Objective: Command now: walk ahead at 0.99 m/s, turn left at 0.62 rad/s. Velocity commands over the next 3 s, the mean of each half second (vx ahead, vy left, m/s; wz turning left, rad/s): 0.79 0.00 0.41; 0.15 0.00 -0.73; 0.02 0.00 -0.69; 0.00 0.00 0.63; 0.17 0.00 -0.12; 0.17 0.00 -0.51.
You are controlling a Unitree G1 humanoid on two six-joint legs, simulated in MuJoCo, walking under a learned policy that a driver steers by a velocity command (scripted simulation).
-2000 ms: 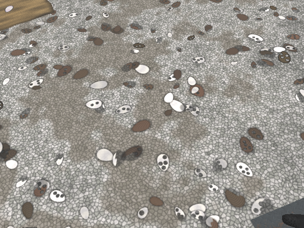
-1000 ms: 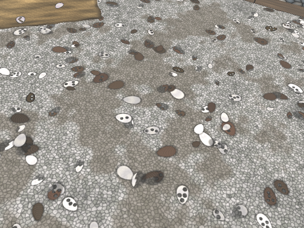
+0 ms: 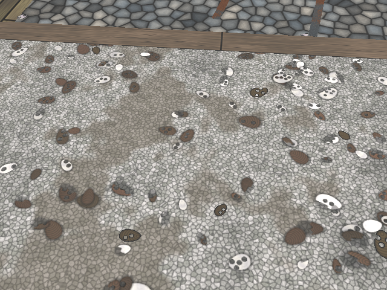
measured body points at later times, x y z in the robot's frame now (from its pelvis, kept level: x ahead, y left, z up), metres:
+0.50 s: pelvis +0.44 -0.01 +0.02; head +0.48 +0.01 +0.46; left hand +0.53 +0.27 -0.09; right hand +0.60 -0.26 -0.09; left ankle +0.29 +0.08 -0.59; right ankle +0.56 -0.09 -0.71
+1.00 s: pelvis +0.58 +0.05 +0.03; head +0.61 +0.05 +0.48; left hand +0.76 +0.33 -0.07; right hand +0.69 -0.25 -0.06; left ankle +0.66 +0.15 -0.71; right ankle +0.56 -0.10 -0.63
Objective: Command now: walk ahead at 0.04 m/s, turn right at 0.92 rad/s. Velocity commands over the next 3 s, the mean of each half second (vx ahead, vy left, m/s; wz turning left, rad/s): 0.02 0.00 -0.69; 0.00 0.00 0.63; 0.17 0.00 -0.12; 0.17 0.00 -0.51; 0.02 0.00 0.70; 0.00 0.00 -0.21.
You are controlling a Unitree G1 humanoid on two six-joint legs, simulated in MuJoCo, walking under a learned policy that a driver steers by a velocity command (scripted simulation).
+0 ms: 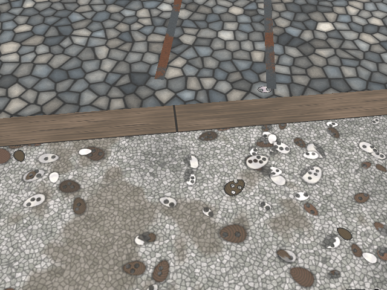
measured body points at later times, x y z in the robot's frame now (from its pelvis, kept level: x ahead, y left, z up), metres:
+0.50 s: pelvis +0.02 -0.06 +0.00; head +0.03 -0.09 +0.45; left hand +0.29 +0.12 -0.06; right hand +0.03 -0.37 -0.13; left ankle +0.10 +0.08 -0.69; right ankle +0.01 -0.14 -0.74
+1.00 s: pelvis +0.04 -0.01 +0.01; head +0.09 +0.03 +0.45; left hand +0.21 +0.29 -0.10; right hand +0.19 -0.30 -0.07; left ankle +0.03 +0.07 -0.74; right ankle +0.07 -0.18 -0.66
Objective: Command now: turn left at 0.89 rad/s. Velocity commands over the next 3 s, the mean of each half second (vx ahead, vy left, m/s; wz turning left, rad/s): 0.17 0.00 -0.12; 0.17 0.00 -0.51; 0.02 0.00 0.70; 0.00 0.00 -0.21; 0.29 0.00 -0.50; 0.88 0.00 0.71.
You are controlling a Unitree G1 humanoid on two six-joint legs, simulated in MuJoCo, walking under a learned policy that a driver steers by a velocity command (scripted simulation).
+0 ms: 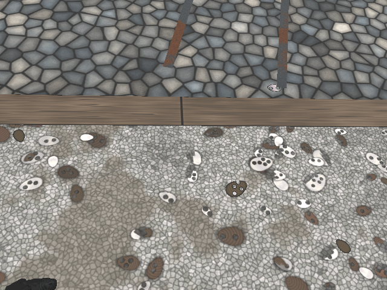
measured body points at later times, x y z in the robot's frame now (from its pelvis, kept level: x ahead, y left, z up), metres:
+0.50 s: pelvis +0.08 -0.03 -0.01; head +0.10 -0.04 +0.44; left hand +0.21 +0.24 -0.12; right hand +0.18 -0.33 -0.11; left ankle +0.02 +0.08 -0.75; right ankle +0.05 -0.16 -0.73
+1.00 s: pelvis +0.23 -0.12 -0.01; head +0.26 -0.14 +0.43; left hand +0.48 +0.04 -0.11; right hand +0.23 -0.42 -0.13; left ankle +0.33 +0.02 -0.69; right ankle +0.25 -0.21 -0.75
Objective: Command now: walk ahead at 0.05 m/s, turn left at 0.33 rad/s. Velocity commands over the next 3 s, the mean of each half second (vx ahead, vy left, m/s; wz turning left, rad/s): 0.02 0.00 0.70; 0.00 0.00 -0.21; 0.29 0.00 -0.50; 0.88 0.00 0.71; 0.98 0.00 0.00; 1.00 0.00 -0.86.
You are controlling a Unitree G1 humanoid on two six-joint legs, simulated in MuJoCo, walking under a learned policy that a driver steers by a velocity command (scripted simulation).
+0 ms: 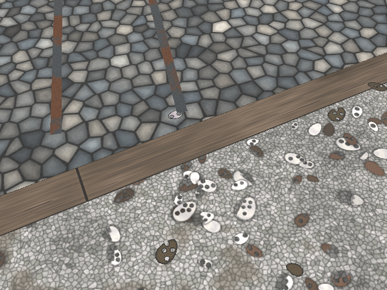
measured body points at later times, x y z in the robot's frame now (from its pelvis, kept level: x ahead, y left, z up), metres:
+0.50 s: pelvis +0.06 +0.08 +0.01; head +0.10 +0.13 +0.45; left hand +0.11 +0.41 -0.10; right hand +0.31 -0.14 -0.06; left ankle +0.03 +0.16 -0.73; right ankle +0.11 -0.08 -0.65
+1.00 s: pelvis +0.11 +0.08 +0.01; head +0.16 +0.07 +0.45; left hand +0.13 +0.40 -0.09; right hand +0.37 -0.13 -0.08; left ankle +0.06 +0.20 -0.69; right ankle +0.17 -0.03 -0.73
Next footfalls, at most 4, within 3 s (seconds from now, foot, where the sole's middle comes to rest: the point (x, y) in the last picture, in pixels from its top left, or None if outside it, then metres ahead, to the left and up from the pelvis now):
0.30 left None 0.07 0.17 -0.77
0.78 right None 0.20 -0.02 -0.77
1.12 left None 0.15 0.21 -0.77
1.58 right None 0.23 -0.08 -0.77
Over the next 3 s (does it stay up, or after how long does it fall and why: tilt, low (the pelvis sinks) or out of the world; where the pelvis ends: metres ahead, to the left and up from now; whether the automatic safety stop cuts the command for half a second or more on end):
stays up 1.19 0.44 -0.16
